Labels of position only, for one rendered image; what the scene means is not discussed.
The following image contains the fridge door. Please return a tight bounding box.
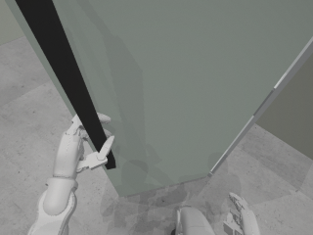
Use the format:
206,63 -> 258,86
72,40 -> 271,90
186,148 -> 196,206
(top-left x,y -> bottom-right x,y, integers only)
5,0 -> 313,198

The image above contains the robot right thigh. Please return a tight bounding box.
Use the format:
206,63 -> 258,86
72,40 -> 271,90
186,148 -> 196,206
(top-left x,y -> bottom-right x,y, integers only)
175,207 -> 215,235

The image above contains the robot left forearm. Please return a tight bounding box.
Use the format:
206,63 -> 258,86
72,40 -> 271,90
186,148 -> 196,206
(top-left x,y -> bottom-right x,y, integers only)
26,176 -> 78,235

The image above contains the left robot hand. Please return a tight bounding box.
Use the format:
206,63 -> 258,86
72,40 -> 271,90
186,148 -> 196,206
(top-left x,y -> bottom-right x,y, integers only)
53,113 -> 114,179

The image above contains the right robot hand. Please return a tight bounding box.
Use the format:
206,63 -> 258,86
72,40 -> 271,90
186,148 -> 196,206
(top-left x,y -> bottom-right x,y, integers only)
223,192 -> 261,235

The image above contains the handle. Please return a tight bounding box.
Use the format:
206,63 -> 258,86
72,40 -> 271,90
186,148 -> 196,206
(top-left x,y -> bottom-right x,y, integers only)
15,0 -> 116,169

